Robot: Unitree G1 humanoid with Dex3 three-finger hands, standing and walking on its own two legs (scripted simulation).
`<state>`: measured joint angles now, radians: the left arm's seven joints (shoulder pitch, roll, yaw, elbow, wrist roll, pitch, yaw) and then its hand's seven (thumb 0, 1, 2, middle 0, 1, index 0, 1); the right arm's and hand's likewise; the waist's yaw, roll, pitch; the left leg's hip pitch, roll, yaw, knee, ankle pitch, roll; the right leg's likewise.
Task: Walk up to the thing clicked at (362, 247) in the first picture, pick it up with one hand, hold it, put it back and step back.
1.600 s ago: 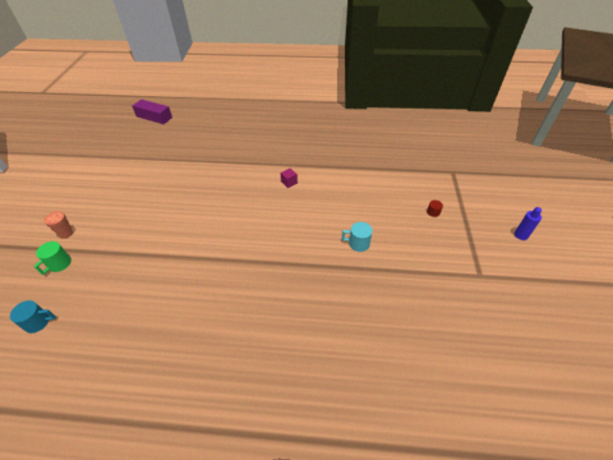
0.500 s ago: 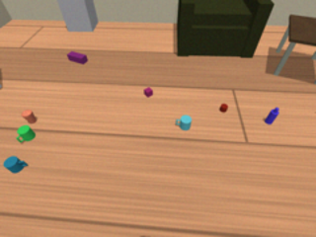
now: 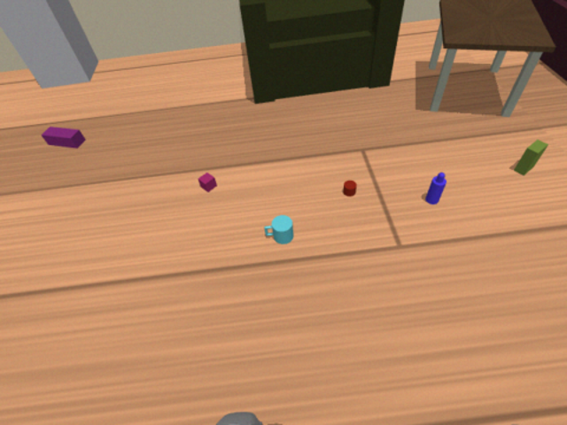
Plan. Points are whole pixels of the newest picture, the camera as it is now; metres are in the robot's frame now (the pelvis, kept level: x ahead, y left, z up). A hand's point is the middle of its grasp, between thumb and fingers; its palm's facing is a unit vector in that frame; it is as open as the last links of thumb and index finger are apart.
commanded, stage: walk up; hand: left
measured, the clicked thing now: (278, 230) +0.96 +0.13 -0.71
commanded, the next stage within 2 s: none
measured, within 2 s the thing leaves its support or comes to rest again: neither
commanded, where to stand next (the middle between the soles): +0.49 -0.02 m, yaw -10 degrees
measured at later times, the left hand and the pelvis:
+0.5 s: hand (157, 316) +0.31 +0.28 -0.13, palm faces -0.21 -0.90 -0.38, open 7.3 cm; pelvis +0.19 +0.01 +0.01, yaw -8 degrees
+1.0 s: hand (197, 252) +0.45 +0.23 -0.11, palm faces -0.21 -0.88 -0.43, open 7.3 cm; pelvis +0.36 -0.04 +0.01, yaw -12 degrees
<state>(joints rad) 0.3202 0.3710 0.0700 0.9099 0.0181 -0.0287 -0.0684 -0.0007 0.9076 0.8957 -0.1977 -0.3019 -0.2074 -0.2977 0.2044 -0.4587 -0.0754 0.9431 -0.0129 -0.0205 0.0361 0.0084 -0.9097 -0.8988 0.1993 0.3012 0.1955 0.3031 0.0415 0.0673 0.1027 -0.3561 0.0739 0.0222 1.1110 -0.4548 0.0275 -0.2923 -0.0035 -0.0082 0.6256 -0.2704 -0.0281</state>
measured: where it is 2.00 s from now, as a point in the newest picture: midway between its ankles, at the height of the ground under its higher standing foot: (316, 346)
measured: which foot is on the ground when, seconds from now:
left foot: up 0.00-0.22, down 0.24-0.68, up 0.70-1.00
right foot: down 0.00-0.28, up 0.30-0.62, down 0.64-1.00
